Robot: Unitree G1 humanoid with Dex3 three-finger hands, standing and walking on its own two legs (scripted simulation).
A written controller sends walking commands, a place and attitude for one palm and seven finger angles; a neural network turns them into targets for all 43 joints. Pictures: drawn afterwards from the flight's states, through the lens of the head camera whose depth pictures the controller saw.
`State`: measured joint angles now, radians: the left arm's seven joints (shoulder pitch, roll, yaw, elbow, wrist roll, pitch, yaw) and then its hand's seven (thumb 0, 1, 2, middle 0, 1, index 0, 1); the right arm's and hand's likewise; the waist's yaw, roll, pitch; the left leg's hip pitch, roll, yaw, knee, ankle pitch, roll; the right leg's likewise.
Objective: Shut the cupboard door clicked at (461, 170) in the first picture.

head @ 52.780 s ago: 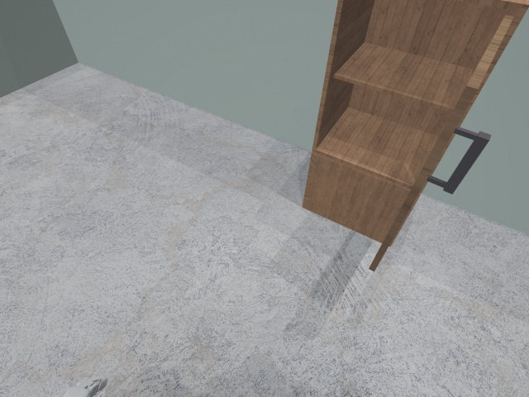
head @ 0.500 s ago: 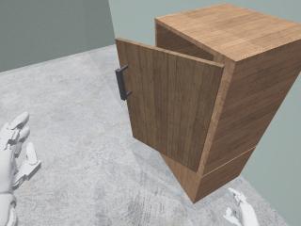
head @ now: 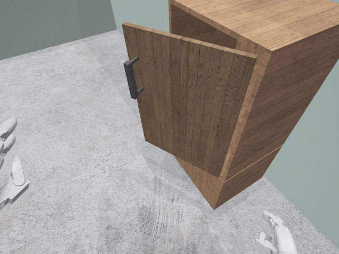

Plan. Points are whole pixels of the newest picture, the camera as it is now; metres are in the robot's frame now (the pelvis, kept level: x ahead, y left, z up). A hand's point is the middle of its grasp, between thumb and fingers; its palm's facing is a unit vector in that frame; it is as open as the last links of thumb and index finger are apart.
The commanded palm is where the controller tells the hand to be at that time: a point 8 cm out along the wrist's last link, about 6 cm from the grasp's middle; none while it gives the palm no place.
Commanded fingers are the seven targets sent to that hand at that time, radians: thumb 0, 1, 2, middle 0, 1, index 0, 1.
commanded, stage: step back with the hand held close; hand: left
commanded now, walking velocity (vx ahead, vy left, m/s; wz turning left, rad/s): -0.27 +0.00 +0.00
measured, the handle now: (135, 78) +0.66 +0.17 +0.05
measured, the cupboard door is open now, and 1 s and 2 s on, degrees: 27 27 27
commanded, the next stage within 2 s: stop stepping back and stand still in 0.70 s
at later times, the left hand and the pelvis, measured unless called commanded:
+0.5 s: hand out of the picture +0.06 +0.28 +0.17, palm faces +0.53 -0.71 -0.45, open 7.4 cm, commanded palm +0.00 +0.31 +0.18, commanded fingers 0.00 0.90 0.90 -0.20 -0.30 -0.20 -0.30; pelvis -0.11 -0.01 -0.02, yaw +6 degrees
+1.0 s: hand out of the picture -0.09 +0.30 +0.17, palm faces +0.57 -0.72 -0.41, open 7.4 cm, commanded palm -0.12 +0.33 +0.18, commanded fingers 0.00 0.90 0.90 -0.20 -0.30 -0.20 -0.30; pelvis -0.24 +0.02 -0.02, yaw +4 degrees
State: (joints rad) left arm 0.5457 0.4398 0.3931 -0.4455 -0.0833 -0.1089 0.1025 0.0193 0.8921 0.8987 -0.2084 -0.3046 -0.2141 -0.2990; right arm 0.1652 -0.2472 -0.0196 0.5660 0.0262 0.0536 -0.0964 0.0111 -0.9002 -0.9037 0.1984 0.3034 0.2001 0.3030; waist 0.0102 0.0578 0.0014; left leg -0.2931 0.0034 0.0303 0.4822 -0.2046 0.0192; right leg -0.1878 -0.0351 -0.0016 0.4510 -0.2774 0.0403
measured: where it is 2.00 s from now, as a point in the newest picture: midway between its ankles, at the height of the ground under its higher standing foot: outside the picture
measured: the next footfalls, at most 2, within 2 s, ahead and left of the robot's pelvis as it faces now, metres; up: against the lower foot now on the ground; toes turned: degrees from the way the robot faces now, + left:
right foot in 0.84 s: -0.22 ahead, -0.13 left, +0.00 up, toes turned +7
left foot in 1.02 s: -0.15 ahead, +0.12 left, +0.00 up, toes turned +7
